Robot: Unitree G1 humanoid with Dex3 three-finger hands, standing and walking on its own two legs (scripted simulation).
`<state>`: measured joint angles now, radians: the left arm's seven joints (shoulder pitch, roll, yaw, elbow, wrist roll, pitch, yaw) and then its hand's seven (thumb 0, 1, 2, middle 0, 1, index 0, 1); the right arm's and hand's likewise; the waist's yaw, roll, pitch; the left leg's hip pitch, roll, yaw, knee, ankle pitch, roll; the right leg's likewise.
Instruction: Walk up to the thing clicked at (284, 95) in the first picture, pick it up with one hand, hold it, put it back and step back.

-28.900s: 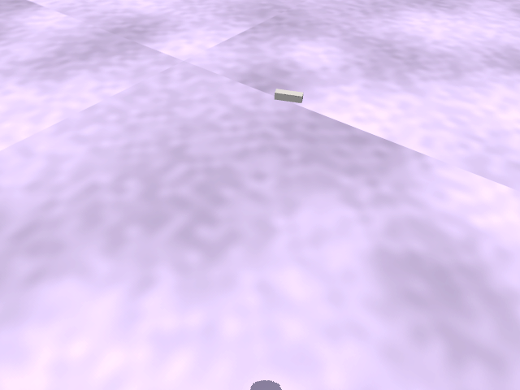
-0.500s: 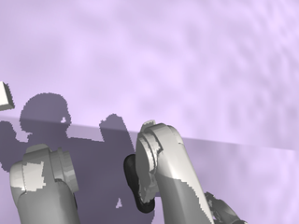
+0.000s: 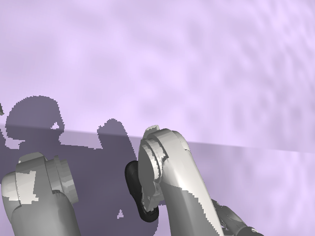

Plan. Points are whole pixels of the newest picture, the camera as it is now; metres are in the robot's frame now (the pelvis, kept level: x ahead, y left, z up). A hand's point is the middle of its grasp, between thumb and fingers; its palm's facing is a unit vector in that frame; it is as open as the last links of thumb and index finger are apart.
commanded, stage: open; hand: left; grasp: from above
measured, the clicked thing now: out of the picture +0.42 +0.36 -0.27
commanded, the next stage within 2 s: withdraw in 0.98 s
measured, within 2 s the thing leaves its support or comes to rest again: neither
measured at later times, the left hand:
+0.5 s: hand out of the picture +0.42 +0.35 -0.24, palm faces -0.46 -0.15 -0.88, open 12.6 cm
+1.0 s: hand out of the picture +0.42 +0.35 -0.24, palm faces -0.45 -0.15 -0.88, open 13.9 cm
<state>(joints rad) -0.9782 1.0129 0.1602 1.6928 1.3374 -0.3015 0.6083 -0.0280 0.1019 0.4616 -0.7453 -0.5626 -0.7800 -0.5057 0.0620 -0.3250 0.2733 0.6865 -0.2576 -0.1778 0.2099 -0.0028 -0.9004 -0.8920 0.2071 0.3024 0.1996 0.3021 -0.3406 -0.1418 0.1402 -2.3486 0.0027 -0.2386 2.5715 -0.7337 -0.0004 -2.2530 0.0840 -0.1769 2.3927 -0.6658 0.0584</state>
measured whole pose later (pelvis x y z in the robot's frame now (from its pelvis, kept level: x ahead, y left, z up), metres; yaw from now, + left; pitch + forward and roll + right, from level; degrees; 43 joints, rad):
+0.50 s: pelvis +0.00 +0.00 +0.00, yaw +0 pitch +27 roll -14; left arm -1.01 1.04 0.12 1.70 1.29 -0.30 0.57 0.00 -0.28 0.84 -0.28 -0.85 -0.29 -0.84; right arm 0.07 -0.35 0.29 0.66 -0.25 -0.19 0.21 0.00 -0.89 -0.89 0.21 0.30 0.20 0.30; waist -0.35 -0.14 0.15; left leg -2.34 0.01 -0.25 2.56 -0.72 0.00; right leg -2.25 0.09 -0.18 2.38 -0.65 0.06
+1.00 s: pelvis +0.00 +0.00 +0.00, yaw -1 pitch +27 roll -14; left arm -1.01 1.04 0.12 1.71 1.31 -0.30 0.59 0.00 -0.48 0.99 -0.08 -1.03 -0.09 -1.01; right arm 0.06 -0.34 0.30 0.65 -0.25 -0.19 0.21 0.00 -0.89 -0.89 0.21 0.30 0.20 0.30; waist -0.35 -0.14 0.15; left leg -2.34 0.01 -0.25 2.56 -0.72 0.00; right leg -2.24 0.09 -0.19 2.37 -0.65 0.06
